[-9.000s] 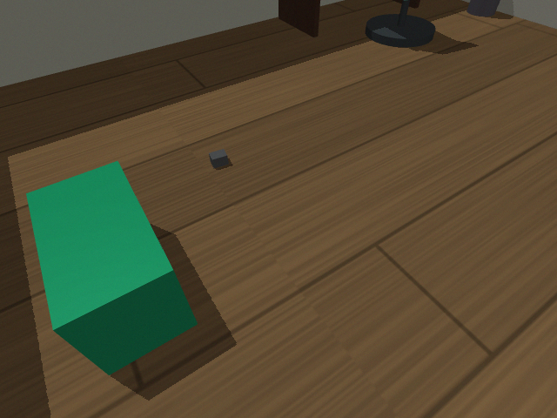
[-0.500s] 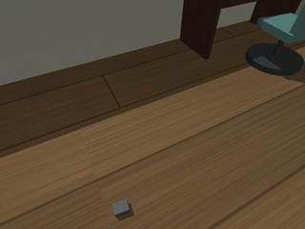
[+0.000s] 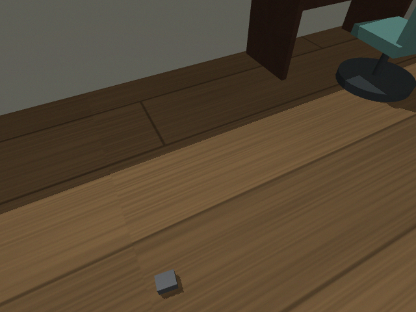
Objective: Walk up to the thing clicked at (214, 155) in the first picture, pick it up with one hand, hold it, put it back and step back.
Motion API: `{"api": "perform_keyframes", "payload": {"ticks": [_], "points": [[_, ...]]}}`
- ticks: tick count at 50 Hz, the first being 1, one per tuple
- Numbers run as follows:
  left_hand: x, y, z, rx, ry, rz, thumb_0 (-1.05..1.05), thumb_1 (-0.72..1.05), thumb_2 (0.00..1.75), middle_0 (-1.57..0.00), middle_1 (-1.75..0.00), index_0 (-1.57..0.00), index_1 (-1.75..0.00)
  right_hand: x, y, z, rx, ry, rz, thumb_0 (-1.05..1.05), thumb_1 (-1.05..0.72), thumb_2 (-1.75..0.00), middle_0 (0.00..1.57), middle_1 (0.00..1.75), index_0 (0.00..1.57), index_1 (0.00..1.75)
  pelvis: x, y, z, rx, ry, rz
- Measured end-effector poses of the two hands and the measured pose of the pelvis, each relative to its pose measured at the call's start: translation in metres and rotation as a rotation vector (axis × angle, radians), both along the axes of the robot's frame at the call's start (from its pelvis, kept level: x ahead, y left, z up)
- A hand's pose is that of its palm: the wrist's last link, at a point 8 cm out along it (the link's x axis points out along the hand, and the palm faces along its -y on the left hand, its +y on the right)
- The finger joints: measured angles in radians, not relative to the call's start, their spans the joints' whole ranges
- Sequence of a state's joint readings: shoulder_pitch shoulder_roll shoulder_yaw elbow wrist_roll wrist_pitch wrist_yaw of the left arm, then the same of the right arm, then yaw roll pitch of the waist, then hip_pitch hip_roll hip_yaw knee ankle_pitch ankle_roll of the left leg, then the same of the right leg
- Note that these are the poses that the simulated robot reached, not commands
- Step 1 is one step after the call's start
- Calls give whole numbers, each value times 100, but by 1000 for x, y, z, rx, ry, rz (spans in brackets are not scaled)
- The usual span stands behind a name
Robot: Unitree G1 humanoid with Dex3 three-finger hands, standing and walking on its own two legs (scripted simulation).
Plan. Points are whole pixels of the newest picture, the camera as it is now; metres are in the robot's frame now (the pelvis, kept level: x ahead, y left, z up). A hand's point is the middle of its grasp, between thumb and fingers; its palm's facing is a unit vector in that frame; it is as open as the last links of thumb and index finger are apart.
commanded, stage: stand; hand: left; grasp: from above
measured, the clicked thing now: (166, 281) +0.39 +0.22 -0.75
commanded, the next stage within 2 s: rise first in 0.42 s
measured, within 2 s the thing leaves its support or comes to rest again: neither
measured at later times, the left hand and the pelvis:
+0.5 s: hand out of the picture +0.07 +0.25 -0.16, palm faces -0.03 -0.94 -0.34, open 7.4 cm; pelvis +0.00 +0.00 +0.00, yaw +0 degrees
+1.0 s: hand out of the picture +0.12 +0.26 -0.21, palm faces -0.09 -0.91 -0.41, open 12.7 cm; pelvis -0.02 +0.00 -0.05, yaw +1 degrees
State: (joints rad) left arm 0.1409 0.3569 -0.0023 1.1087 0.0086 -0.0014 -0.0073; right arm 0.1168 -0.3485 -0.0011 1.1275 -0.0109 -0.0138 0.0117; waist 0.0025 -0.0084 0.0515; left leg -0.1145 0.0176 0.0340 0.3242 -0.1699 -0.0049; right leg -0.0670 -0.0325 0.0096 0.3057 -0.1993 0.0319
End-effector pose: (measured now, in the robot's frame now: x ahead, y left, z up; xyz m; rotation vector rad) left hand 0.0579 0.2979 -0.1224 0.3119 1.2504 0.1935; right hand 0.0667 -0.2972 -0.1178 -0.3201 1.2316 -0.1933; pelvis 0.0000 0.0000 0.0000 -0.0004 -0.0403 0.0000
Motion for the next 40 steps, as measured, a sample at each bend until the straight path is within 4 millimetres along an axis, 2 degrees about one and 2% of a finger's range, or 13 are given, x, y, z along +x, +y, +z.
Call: {"api": "perform_keyframes", "payload": {"ticks": [27,29,33,37,40], "points": [[6,0,1,2,-13,-6,0,90,90,-21,-30,-20,-30,6,0,1,0,-12,-1,1,-90,-90,21,30,20,30,2,0,0,0,-2,0],[15,-2,1,-1,-65,19,0,88,91,-21,-32,-20,-32,10,3,2,0,-61,-2,1,-91,-91,21,30,20,30,0,0,-2,-1,23,9],[47,-6,-5,-17,-131,40,0,76,93,-22,-43,-20,-43,15,17,-1,20,-125,20,1,-95,-92,20,30,20,30,-11,-2,-9,-6,71,21],[76,-3,-11,-13,-160,-25,0,55,91,-23,-59,-21,-59,14,29,-6,44,-157,12,1,-97,-92,20,30,20,30,-16,-4,-17,-10,131,16],[83,0,-13,10,-162,-67,0,35,89,-22,-71,-22,-71,11,35,-10,59,-173,-2,1,-97,-92,20,30,20,30,-15,-3,-23,-11,154,11]]}}
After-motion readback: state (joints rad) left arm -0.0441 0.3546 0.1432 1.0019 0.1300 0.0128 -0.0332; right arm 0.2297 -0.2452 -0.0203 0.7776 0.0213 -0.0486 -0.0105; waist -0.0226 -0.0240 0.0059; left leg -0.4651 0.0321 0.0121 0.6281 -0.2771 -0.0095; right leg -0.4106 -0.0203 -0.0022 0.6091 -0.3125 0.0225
